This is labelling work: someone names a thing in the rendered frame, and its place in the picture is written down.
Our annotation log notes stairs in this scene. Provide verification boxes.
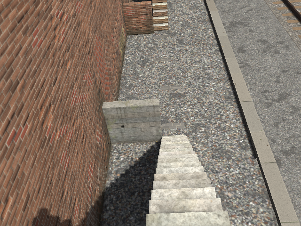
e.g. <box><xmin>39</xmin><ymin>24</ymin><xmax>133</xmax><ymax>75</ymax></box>
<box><xmin>146</xmin><ymin>135</ymin><xmax>230</xmax><ymax>226</ymax></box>
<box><xmin>152</xmin><ymin>0</ymin><xmax>168</xmax><ymax>31</ymax></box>

